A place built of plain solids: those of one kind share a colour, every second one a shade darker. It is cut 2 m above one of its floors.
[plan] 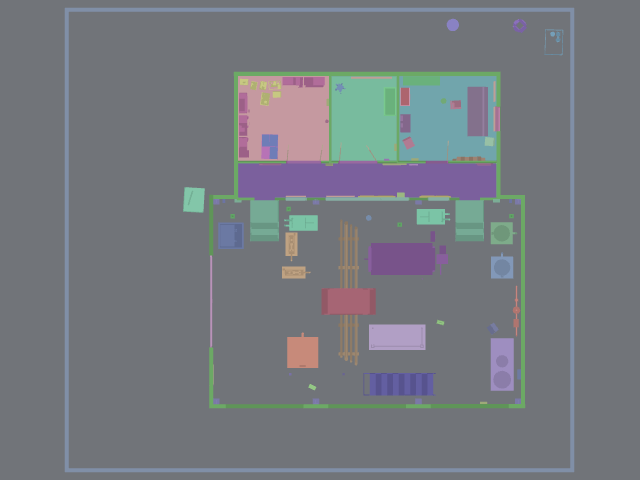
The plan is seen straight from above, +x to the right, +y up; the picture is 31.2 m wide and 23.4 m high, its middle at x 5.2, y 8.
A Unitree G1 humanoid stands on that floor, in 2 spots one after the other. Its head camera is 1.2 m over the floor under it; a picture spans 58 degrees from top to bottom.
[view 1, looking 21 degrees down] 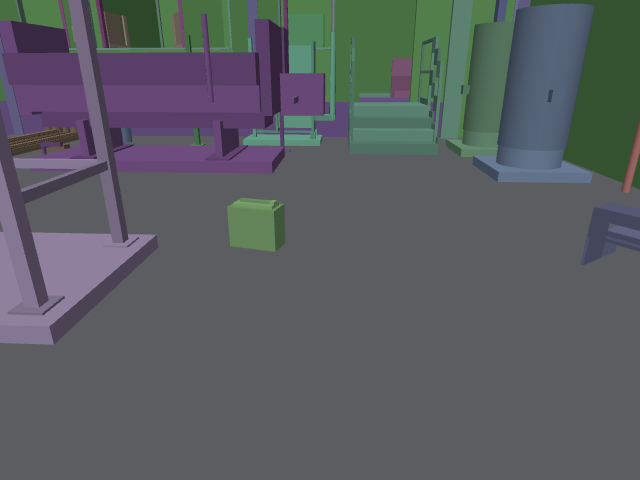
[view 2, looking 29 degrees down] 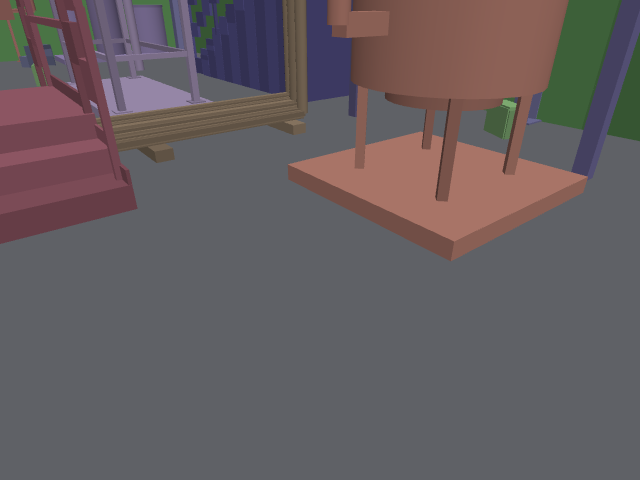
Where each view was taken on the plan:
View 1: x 11.70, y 0.97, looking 93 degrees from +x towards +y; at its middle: ground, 3.35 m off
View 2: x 2.50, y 5.00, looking -38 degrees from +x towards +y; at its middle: ground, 2.48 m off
